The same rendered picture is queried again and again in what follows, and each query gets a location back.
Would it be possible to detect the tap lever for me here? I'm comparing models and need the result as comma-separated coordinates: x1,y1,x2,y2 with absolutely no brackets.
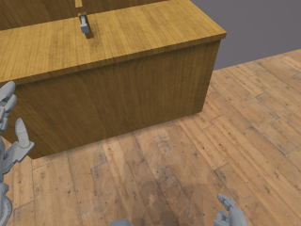
80,16,89,34

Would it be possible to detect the left robot hand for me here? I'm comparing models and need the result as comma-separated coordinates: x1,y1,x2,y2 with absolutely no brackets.
0,80,35,184

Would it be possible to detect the counter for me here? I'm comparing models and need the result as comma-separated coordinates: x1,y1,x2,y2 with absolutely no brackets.
0,0,227,160

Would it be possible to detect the left robot forearm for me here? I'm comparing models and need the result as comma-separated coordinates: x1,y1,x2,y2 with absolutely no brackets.
0,183,13,226

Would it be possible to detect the right robot hand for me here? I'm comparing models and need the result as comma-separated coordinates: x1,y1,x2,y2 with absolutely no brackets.
214,193,248,226

